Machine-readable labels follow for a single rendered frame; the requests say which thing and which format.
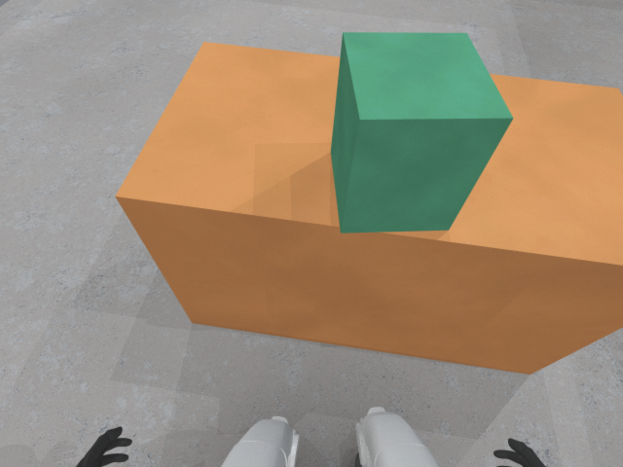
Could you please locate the robot right thigh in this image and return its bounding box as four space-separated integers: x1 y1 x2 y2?
356 412 440 467

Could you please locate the carton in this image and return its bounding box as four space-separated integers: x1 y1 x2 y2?
331 32 514 234

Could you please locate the robot left thigh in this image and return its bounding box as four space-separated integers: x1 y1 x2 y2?
221 419 300 467

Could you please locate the pedestal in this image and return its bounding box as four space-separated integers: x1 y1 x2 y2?
115 42 623 375

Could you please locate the right robot hand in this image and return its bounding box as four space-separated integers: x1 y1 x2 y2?
494 439 545 467

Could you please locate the robot thigh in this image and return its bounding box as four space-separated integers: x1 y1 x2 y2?
356 412 440 467
221 419 300 467

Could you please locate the left robot hand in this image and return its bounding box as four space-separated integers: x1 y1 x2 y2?
76 426 132 467

